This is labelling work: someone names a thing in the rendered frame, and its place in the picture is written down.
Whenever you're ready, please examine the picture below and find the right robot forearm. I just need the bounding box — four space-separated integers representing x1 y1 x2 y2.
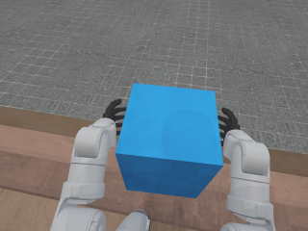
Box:
222 129 276 231

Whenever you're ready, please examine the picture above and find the left robot shin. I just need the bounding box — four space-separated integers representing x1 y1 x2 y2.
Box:
135 209 147 216

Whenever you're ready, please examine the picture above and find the left robot thigh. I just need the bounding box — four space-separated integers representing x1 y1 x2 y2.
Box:
116 212 150 231

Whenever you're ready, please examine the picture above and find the left robot upper arm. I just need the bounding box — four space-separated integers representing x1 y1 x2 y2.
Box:
51 206 106 231

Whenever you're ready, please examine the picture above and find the robot left hand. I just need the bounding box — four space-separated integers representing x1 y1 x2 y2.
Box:
102 99 127 136

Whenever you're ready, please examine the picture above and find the robot right hand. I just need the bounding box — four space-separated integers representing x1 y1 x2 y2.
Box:
218 108 241 146

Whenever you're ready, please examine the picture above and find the carton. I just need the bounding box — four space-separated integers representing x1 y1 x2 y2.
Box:
115 83 224 198

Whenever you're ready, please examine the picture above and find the left robot forearm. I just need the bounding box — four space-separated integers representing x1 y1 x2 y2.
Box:
50 117 116 231

